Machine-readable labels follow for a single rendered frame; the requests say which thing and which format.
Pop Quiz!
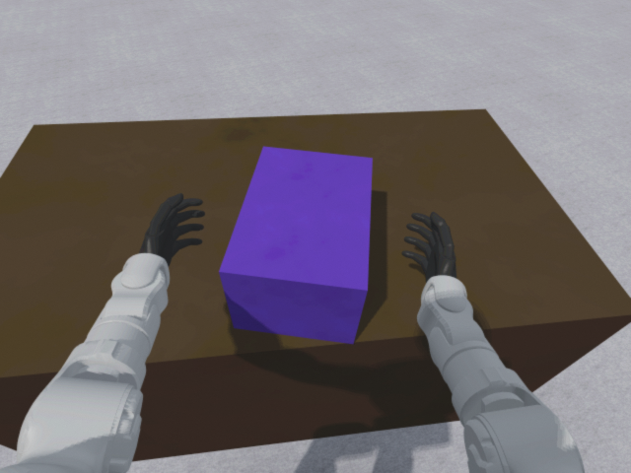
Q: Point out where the pedestal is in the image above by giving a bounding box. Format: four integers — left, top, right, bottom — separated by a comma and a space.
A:
0, 109, 631, 461

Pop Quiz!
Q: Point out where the right robot hand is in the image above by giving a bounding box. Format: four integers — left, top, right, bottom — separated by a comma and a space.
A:
402, 212, 456, 283

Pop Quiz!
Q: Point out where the robot right upper arm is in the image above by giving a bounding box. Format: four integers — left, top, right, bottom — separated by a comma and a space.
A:
463, 405, 583, 473

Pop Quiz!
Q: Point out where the carton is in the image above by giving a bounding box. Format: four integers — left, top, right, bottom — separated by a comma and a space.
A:
219, 147, 373, 344

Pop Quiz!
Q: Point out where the robot left upper arm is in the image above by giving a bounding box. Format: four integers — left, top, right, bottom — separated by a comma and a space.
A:
0, 376, 143, 473

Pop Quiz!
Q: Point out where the right robot forearm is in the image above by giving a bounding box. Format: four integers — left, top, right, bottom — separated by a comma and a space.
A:
417, 275, 585, 473

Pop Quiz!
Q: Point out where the left robot forearm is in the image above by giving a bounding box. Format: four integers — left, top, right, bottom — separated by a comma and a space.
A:
17, 253, 170, 464

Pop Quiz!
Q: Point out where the left robot hand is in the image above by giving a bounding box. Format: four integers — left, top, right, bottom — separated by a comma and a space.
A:
139, 193, 205, 266

